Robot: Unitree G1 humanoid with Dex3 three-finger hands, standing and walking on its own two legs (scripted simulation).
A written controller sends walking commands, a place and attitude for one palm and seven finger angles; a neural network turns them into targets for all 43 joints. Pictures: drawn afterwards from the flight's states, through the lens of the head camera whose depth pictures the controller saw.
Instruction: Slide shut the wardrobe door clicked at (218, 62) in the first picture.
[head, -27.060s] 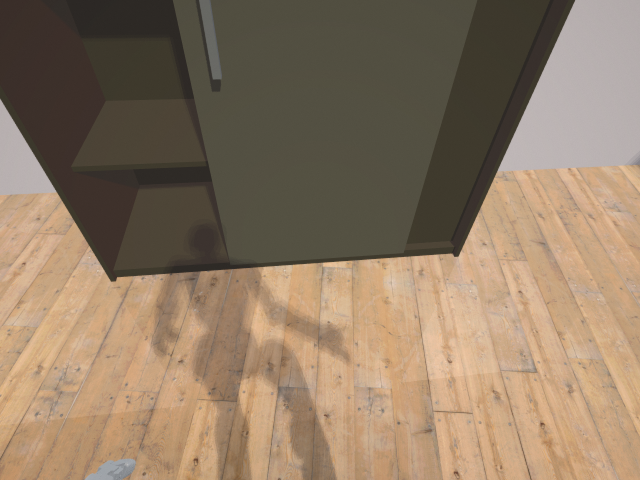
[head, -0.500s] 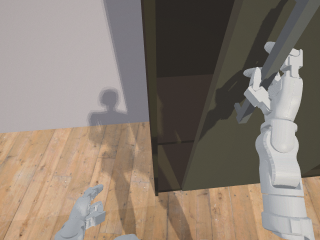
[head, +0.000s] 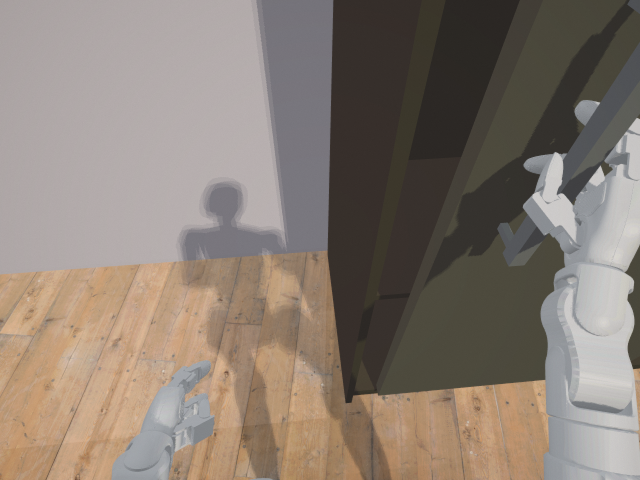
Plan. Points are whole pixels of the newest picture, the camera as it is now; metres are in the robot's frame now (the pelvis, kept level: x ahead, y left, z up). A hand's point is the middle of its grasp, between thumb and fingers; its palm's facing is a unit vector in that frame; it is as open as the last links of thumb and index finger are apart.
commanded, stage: step sideways, sliding the door along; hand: right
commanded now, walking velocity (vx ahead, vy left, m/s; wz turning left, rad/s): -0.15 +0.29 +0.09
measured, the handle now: (564, 160) +0.38 -0.25 +0.21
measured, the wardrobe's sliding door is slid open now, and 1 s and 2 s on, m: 0.07 0.00 0.00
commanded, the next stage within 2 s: stop walking and hold the door there in 0.92 s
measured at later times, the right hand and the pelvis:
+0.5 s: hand (466, 206) +0.33 -0.14 +0.20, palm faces +0.30 +0.95 -0.02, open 7.2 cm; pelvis -0.01 +0.04 +0.00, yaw +1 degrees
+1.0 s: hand (463, 202) +0.33 -0.14 +0.20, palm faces +0.38 +0.93 -0.02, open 7.2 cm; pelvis +0.00 +0.06 +0.00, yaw +0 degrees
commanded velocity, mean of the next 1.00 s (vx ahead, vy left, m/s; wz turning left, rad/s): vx -0.04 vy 0.30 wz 0.08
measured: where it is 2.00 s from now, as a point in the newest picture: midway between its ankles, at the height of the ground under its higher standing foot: outside the picture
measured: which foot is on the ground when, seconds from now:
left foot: down 0.00-0.28, up 0.30-0.46, down 0.48-1.00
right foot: down 0.00-0.14, up 0.16-0.26, down 0.28-1.00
